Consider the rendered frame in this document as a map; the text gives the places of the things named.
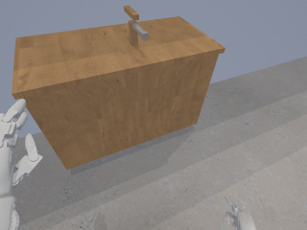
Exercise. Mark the tap lever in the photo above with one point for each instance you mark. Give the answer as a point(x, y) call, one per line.
point(143, 34)

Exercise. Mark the left robot hand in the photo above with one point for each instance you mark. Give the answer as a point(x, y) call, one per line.
point(10, 126)

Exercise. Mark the counter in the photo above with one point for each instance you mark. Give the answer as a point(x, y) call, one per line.
point(97, 91)

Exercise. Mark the right robot hand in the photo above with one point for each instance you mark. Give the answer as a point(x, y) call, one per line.
point(242, 220)

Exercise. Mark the left robot forearm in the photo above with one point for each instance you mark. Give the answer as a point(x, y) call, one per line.
point(9, 217)

